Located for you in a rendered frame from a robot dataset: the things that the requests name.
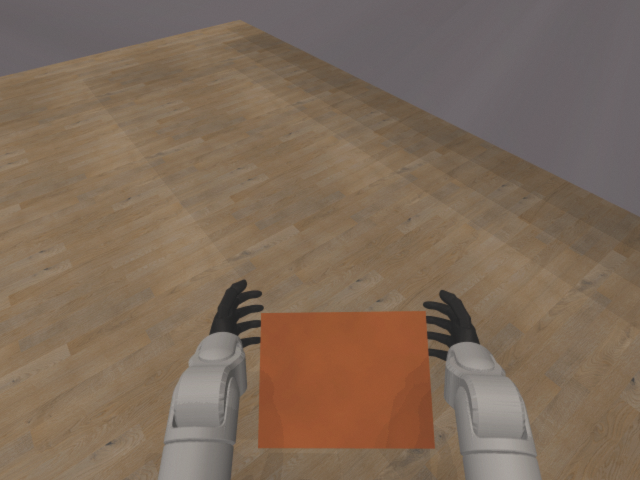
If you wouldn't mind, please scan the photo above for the carton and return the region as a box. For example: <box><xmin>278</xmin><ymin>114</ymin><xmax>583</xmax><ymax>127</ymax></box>
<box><xmin>258</xmin><ymin>311</ymin><xmax>435</xmax><ymax>449</ymax></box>

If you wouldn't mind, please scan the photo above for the robot right hand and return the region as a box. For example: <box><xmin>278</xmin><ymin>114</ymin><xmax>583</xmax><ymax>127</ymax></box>
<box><xmin>423</xmin><ymin>290</ymin><xmax>480</xmax><ymax>361</ymax></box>

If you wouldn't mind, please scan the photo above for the robot right forearm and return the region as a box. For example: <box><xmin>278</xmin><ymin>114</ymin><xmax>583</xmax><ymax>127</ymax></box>
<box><xmin>444</xmin><ymin>342</ymin><xmax>542</xmax><ymax>480</ymax></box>

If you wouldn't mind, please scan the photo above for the robot left forearm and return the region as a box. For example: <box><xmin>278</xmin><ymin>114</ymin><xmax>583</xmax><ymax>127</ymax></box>
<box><xmin>158</xmin><ymin>332</ymin><xmax>247</xmax><ymax>480</ymax></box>

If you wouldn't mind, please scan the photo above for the robot left hand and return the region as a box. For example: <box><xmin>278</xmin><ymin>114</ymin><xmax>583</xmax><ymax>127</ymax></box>
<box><xmin>209</xmin><ymin>280</ymin><xmax>264</xmax><ymax>348</ymax></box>

